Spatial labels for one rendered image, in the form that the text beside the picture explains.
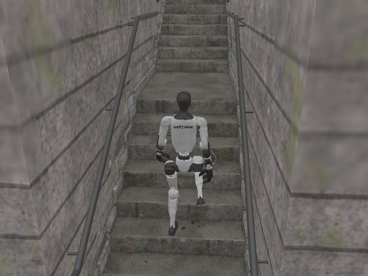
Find stairs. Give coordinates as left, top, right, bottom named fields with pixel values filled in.
left=102, top=99, right=247, bottom=276
left=155, top=0, right=229, bottom=72

